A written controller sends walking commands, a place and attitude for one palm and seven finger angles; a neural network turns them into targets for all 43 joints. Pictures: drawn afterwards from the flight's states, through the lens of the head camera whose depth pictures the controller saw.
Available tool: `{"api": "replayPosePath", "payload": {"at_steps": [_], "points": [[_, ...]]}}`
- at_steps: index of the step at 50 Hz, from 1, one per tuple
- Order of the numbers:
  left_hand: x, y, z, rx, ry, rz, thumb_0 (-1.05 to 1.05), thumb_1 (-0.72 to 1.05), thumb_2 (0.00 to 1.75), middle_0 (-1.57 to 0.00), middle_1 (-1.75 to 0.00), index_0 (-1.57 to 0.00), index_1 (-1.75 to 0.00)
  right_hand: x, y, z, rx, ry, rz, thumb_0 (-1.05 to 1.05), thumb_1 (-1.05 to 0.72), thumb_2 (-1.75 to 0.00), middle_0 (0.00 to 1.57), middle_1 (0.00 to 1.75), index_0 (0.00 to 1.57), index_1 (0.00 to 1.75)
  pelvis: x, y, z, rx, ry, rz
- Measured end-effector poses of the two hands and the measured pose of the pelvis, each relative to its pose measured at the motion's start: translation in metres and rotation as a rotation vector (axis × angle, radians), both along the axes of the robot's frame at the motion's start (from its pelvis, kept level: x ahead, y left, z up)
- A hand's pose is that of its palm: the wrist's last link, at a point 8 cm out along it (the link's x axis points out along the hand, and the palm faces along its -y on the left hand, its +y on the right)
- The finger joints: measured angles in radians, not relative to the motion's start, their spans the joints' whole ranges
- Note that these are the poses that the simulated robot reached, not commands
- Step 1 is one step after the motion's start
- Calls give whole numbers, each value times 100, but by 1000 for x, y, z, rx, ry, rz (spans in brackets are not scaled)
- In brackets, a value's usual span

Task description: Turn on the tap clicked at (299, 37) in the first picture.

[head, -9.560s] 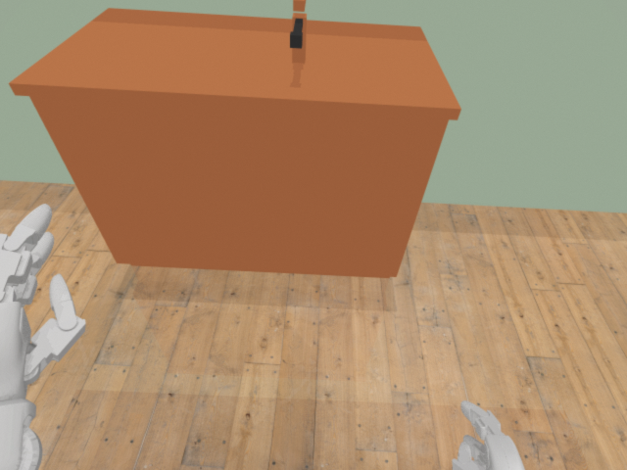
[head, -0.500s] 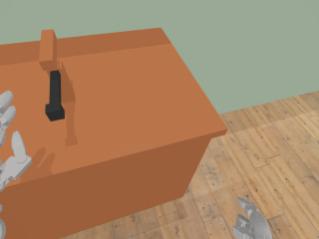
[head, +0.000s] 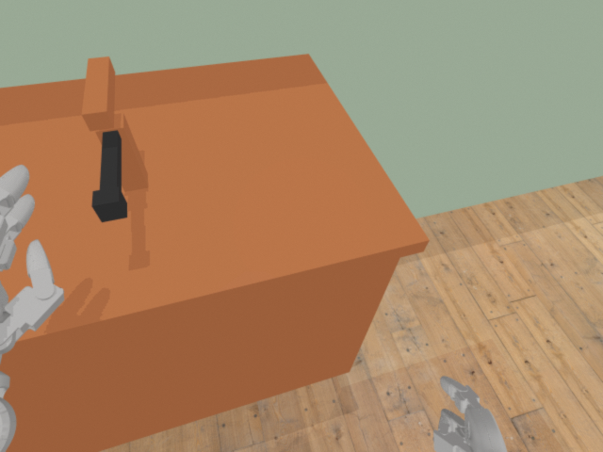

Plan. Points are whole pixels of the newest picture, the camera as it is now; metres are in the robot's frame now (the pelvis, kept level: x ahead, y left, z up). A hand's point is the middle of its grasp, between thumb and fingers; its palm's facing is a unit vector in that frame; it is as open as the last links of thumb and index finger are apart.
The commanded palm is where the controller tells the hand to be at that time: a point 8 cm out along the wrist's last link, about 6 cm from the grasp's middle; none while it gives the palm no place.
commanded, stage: shuffle to correct the standing spot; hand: left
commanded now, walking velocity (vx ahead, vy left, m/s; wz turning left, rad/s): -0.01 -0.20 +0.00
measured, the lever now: (110, 204) +0.35 +0.25 +0.15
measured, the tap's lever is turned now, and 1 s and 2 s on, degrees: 0 0 0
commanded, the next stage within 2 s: come to a stop and stand still in 1.28 s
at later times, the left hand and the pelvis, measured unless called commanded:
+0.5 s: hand (67, 308) +0.21 +0.23 +0.17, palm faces +0.37 -0.84 -0.40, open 7.4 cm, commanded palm +0.15 +0.27 +0.18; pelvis -0.01 -0.01 +0.00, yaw +1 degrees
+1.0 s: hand (96, 324) +0.20 +0.20 +0.16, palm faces +0.35 -0.84 -0.42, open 7.4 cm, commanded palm +0.14 +0.25 +0.18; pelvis -0.01 -0.04 +0.00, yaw +3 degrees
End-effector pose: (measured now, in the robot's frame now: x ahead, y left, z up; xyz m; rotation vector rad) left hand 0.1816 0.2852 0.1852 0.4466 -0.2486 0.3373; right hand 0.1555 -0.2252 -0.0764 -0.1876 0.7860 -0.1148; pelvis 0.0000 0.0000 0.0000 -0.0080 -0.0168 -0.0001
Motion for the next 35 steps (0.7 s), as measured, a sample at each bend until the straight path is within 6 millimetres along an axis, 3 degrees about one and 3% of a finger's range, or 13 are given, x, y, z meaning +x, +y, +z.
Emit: {"api": "replayPosePath", "payload": {"at_steps": [8,19,29,35], "points": [[-9,-11,-4,-4,27,-26,2,89,90,-21,-30,-21,-30,-4,-8,-1,12,-9,-17,1,-91,-90,21,30,20,30,-3,-5,-2,-4,5,6],[-15,0,1,10,2,34,2,89,90,-21,-30,-21,-30,-2,-8,0,-23,4,12,1,-91,-90,20,30,20,30,-4,-5,0,5,0,13],[-17,-19,-9,-15,50,-5,2,89,90,-21,-30,-21,-30,1,-8,-2,28,-14,7,1,-91,-90,21,30,20,30,-7,-14,-2,4,9,18],[-24,-9,-7,-17,19,20,2,89,90,-21,-30,-21,-30,-3,-13,3,-36,18,18,1,-91,-90,21,30,20,30,-5,-13,0,8,10,22]]}}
